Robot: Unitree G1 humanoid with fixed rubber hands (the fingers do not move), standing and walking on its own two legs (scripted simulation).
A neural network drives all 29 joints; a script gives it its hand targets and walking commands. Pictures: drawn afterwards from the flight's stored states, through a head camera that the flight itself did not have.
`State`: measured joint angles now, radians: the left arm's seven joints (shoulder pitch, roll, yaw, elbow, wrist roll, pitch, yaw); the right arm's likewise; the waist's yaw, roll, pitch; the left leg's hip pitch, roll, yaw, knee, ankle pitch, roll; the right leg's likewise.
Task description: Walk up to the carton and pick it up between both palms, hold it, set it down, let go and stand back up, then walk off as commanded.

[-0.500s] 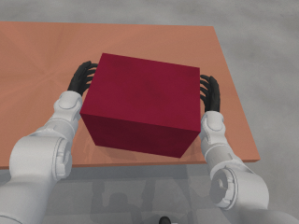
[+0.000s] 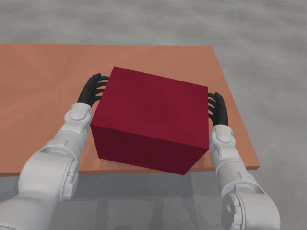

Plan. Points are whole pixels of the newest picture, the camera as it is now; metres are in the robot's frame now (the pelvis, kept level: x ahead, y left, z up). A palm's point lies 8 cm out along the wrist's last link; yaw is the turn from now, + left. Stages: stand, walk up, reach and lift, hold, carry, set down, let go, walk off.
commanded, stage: reach and lift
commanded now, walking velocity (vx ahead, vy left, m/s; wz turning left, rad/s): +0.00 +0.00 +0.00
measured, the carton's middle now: (150, 123) +0.40 -0.02 +0.01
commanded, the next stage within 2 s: hold in 1.90 s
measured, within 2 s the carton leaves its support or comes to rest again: neither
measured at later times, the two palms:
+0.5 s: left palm (74, 93) +0.41 +0.16 +0.14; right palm (223, 107) +0.37 -0.20 +0.12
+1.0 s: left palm (64, 91) +0.38 +0.17 +0.18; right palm (226, 102) +0.36 -0.19 +0.15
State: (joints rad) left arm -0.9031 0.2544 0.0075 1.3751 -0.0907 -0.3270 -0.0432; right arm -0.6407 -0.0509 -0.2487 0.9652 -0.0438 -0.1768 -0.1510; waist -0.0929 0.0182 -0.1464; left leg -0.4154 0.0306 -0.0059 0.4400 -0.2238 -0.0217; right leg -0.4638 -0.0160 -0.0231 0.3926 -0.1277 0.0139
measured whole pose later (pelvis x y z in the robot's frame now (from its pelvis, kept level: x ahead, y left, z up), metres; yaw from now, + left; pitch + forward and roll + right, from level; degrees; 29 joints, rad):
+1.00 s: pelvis -0.01 +0.00 +0.01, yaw +0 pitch -2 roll +0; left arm -0.68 0.11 0.29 0.59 0.14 0.33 -0.07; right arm -0.64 -0.10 -0.16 0.70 0.02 0.19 -0.12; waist -0.05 0.01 -0.07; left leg -0.12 0.03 -0.01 0.36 -0.21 -0.02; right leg -0.18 -0.02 -0.02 0.34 -0.13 0.01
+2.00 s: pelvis -0.01 +0.00 +0.01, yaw +0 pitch -3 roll +0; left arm -0.62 0.08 0.31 0.26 0.18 0.55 -0.09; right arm -0.62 -0.10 -0.14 0.49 0.04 0.33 -0.10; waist -0.05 0.00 -0.04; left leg -0.09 0.03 -0.01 0.34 -0.20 -0.02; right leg -0.15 -0.02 -0.02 0.33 -0.12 0.01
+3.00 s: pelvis -0.02 -0.01 +0.01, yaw +0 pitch -4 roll +0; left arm -0.62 0.08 0.33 0.20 0.18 0.64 -0.10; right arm -0.65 -0.10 -0.14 0.44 0.05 0.43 -0.10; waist -0.05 0.00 -0.04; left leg -0.08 0.03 -0.01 0.34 -0.18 -0.02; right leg -0.15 -0.02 -0.02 0.33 -0.11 0.01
